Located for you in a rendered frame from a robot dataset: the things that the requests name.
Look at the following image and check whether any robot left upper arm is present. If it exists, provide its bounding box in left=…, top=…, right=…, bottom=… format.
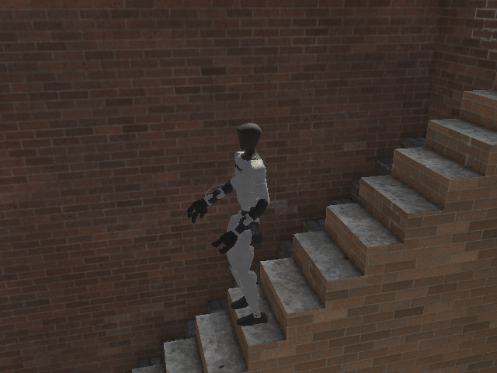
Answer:
left=250, top=161, right=269, bottom=207

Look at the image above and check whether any robot right upper arm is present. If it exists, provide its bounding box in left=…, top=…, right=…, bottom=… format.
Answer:
left=230, top=152, right=244, bottom=189

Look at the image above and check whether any robot left thigh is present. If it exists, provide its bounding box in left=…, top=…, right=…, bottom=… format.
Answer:
left=236, top=225, right=262, bottom=285

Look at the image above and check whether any left robot forearm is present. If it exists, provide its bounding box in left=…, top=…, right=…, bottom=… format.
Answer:
left=231, top=199, right=268, bottom=236

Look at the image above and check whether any robot left hand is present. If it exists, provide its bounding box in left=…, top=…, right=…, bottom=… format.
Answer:
left=211, top=231, right=238, bottom=254

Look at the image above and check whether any humanoid robot head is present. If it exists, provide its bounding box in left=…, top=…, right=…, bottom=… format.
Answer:
left=237, top=123, right=262, bottom=161

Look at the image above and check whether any robot right hand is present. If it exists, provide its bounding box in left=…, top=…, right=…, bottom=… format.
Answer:
left=187, top=199, right=208, bottom=224

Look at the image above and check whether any right robot forearm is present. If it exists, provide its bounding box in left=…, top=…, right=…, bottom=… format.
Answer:
left=204, top=180, right=233, bottom=206

